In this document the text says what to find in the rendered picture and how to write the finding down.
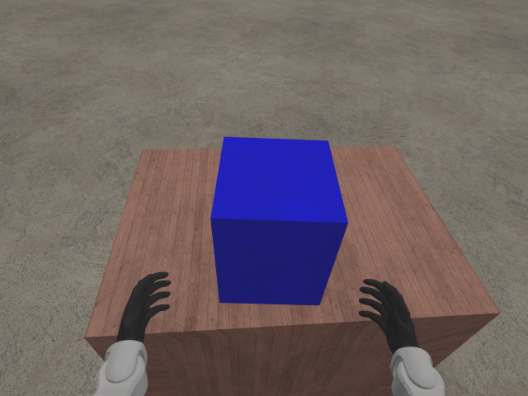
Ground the robot right forearm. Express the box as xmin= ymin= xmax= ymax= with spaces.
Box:
xmin=390 ymin=346 xmax=445 ymax=396

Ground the robot right hand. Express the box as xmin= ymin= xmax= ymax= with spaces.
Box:
xmin=359 ymin=279 xmax=419 ymax=354

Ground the pedestal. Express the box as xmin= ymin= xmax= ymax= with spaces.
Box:
xmin=84 ymin=146 xmax=500 ymax=396

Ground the robot left hand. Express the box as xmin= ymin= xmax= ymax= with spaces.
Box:
xmin=116 ymin=272 xmax=171 ymax=343

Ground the robot left forearm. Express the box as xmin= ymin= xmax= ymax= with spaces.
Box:
xmin=93 ymin=340 xmax=148 ymax=396

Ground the carton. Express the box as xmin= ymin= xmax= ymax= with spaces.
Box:
xmin=210 ymin=137 xmax=348 ymax=305

